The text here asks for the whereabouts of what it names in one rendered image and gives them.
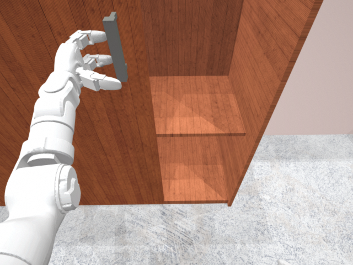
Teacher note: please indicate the handle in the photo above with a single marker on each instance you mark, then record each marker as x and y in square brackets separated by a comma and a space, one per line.
[114, 42]

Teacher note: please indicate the left robot upper arm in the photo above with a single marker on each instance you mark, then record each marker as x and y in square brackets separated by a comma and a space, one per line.
[38, 199]

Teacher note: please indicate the wardrobe door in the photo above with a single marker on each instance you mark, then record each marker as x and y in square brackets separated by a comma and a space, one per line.
[116, 155]

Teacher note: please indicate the robot left forearm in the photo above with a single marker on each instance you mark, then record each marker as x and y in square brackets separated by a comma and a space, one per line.
[52, 125]

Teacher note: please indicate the robot left hand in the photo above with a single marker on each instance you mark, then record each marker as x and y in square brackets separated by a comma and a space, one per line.
[69, 58]

